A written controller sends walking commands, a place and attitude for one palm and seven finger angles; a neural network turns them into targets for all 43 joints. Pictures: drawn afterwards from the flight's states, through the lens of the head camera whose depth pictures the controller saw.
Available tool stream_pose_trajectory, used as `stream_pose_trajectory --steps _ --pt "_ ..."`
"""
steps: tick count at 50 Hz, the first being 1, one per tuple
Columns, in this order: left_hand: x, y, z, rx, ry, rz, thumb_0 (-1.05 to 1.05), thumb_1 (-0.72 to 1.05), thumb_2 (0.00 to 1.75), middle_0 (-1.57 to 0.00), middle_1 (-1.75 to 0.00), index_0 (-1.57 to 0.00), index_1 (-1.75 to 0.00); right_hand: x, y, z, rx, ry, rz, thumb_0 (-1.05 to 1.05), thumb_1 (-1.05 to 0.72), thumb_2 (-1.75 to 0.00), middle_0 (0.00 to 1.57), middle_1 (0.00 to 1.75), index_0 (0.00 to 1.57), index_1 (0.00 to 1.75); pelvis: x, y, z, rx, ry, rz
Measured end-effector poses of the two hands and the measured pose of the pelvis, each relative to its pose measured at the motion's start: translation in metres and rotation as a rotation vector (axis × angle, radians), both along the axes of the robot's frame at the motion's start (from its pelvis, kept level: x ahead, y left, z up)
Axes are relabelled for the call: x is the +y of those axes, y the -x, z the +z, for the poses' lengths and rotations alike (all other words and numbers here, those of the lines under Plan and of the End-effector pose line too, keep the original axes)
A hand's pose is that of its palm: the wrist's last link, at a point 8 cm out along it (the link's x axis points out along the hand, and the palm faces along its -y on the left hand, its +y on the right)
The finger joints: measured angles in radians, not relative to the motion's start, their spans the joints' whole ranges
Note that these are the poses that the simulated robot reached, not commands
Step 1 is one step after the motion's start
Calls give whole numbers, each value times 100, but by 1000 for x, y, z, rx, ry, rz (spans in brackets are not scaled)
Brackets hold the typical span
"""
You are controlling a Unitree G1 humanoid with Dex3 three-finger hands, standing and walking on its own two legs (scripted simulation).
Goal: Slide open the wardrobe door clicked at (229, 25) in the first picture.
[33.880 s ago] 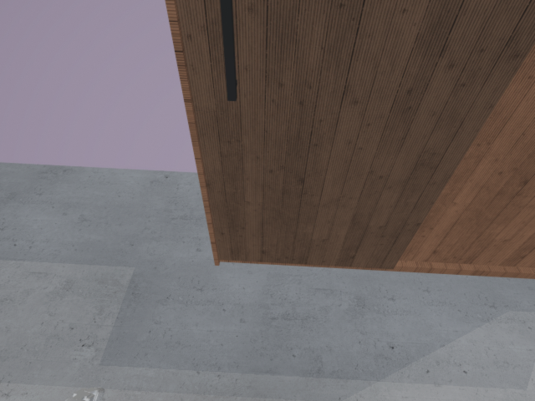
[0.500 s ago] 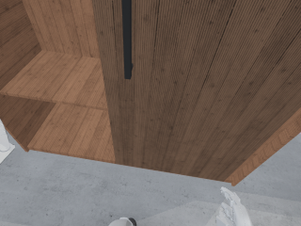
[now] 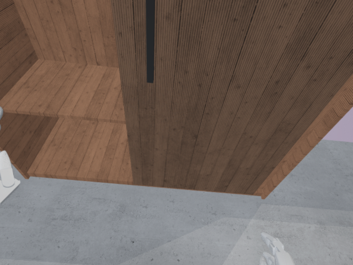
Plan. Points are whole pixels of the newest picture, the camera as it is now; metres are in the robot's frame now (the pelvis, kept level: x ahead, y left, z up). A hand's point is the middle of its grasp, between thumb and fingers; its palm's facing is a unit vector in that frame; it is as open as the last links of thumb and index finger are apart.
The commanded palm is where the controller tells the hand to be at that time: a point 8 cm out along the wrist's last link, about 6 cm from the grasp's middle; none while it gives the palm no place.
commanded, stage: stop stepping back and stand still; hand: left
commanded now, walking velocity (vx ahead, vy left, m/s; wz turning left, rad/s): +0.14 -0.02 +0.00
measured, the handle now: (151, 28) +0.62 +0.13 +0.23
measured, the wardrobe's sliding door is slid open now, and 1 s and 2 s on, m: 0.64 0.64 0.64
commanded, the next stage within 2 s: let the arm hang, fingers relaxed in 0.38 s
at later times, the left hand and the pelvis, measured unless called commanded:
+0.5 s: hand (20, 169) +0.23 +0.30 +0.14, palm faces +0.39 -0.79 -0.48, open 7.4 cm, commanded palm none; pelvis +0.02 +0.02 +0.00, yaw -1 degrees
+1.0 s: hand out of the picture -0.01 +0.19 -0.17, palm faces +0.02 -0.97 -0.23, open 7.2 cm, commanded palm none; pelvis +0.01 -0.01 +0.00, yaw +2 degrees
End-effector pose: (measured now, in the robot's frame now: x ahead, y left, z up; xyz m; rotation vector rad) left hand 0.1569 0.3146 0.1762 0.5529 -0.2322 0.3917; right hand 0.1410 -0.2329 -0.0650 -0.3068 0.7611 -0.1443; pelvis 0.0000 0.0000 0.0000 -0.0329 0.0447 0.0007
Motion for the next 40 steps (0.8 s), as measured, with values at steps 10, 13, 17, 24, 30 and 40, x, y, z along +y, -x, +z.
stream_pose_trajectory --steps 10,13,17,24,30,40 --pt "15 -23 -37 -36 188 4 2 89 90 -20 -30 -21 -30 10 15 -5 -8 35 -74 1 -90 -89 20 30 20 30 23 -3 -9 -57 -6 -13" --pt "11 -30 -15 -58 122 -58 2 89 90 -21 -30 -21 -30 26 15 5 -31 -3 -55 1 -90 -89 20 30 20 30 23 -3 1 -55 1 -10" --pt "9 -29 12 -72 15 -102 2 89 90 -21 -30 -21 -30 40 11 10 -38 -48 -34 1 -90 -89 20 30 20 30 23 -8 9 -41 23 -16" --pt "20 -32 -6 37 1 -6 1 89 90 -21 -30 -21 -30 35 -11 -9 -10 -72 -16 1 -90 -89 20 30 20 30 20 -19 3 -25 -9 -20" --pt "11 -39 -166 647 261 66 0 90 90 -19 -30 -20 -30 3 -17 -39 107 -78 5 0 -90 -89 20 30 20 30 19 -14 -7 -11 -17 11" --pt "-93 106 -328 1435 626 130 0 97 90 -20 -30 -20 -30 -42 55 -44 399 22 -93 0 -91 -89 20 30 20 30 -3 -6 -2 -33 -24 26"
